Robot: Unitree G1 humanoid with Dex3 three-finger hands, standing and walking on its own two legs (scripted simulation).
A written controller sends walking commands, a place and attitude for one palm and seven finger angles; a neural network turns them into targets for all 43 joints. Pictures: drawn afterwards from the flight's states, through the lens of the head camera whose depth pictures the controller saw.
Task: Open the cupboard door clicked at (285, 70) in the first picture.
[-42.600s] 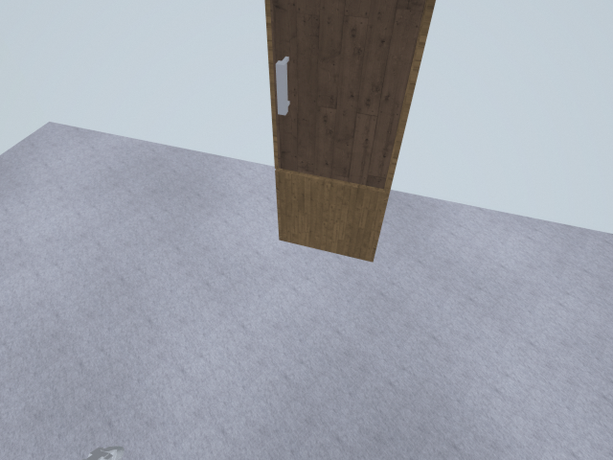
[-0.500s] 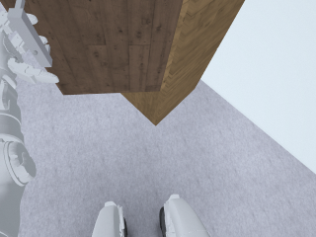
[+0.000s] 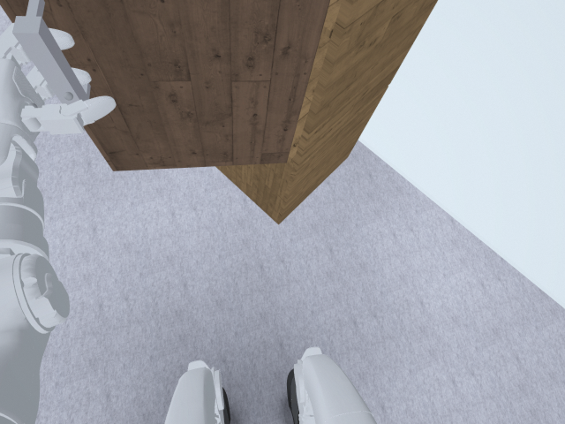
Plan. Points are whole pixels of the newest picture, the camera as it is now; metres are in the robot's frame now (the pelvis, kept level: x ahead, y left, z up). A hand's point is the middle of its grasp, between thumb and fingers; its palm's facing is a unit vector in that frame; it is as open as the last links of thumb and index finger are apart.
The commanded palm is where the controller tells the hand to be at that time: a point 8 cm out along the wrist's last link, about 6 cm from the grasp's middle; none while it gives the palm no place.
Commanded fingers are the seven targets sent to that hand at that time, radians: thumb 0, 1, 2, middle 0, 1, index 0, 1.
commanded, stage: close the thumb around the handle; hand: left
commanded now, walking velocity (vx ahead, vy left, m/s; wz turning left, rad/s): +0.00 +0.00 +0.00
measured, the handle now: (62, 64) +0.58 +0.23 +0.07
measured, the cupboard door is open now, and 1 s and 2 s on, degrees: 50 67 94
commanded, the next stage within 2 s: pull the door open along its arc in 0.34 s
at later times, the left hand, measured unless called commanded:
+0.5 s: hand (75, 96) +0.53 +0.21 +0.07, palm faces +0.01 -1.00 -0.02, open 6.0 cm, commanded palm +0.50 +0.25 +0.07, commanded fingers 0.00 0.90 0.90 -0.40 -1.35 -0.40 -1.35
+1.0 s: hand (95, 167) +0.43 +0.18 +0.07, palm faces +0.05 -1.00 +0.04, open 6.3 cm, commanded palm +0.36 +0.24 +0.07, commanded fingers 0.00 0.90 0.90 -0.40 -1.35 -0.40 -1.35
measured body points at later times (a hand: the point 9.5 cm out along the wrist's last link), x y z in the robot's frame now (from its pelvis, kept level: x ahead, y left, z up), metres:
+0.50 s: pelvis -0.01 +0.00 +0.00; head +0.16 +0.03 +0.42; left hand +0.52 +0.27 +0.07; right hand -0.01 -0.27 -0.11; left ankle +0.00 +0.10 -0.65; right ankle +0.01 -0.14 -0.65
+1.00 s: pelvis +0.03 +0.00 +0.03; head +0.13 +0.01 +0.46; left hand +0.42 +0.23 +0.07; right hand +0.10 -0.26 -0.08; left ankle +0.00 +0.10 -0.65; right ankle +0.01 -0.14 -0.65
